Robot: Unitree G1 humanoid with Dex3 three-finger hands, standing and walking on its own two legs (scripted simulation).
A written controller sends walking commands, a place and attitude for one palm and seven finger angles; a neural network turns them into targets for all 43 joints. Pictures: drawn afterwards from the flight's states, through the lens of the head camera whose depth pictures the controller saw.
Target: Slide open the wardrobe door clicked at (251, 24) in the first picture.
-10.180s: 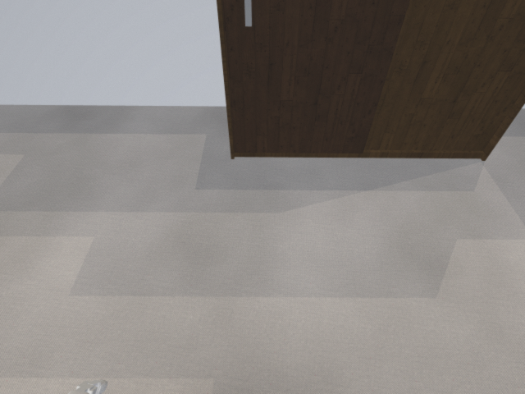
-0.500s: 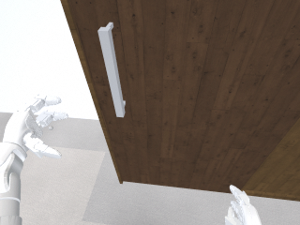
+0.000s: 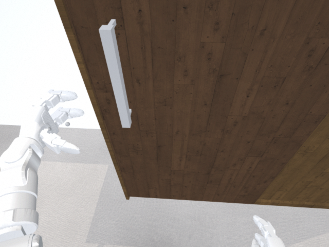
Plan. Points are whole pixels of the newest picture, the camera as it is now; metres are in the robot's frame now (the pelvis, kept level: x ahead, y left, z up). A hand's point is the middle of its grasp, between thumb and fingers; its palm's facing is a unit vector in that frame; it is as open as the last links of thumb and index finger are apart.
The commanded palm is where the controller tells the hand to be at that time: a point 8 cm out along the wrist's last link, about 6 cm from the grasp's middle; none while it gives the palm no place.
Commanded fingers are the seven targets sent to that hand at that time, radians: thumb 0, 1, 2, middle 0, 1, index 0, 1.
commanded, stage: move the hooked fingers beside the handle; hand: left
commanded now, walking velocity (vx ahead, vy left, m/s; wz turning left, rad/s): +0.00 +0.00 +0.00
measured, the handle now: (120, 81) +0.50 +0.16 +0.16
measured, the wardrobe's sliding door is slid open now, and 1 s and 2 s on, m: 0.00 0.00 0.00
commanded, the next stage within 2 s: feel for the door with the fingertips in 1.70 s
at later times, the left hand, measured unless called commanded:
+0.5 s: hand (86, 106) +0.40 +0.22 +0.15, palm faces +0.00 -1.00 -0.01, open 14.0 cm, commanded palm +0.38 +0.28 +0.14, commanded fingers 0.00 -0.50 0.30 -0.30 -1.20 -0.30 -1.20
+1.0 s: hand (91, 97) +0.44 +0.23 +0.15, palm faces +0.00 -1.00 +0.00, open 14.0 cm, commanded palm +0.42 +0.28 +0.14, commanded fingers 0.00 -0.50 0.30 -0.30 -1.20 -0.30 -1.20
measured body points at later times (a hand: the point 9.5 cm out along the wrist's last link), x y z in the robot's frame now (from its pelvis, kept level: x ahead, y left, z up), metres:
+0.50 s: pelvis +0.00 +0.00 +0.00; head +0.01 -0.01 +0.45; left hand +0.39 +0.28 +0.15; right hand +0.12 -0.26 -0.10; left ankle +0.05 +0.12 -0.73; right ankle -0.02 -0.11 -0.73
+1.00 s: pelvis +0.01 -0.01 -0.01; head +0.03 -0.01 +0.44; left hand +0.43 +0.28 +0.15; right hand +0.07 -0.28 -0.11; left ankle +0.05 +0.12 -0.73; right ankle -0.02 -0.11 -0.73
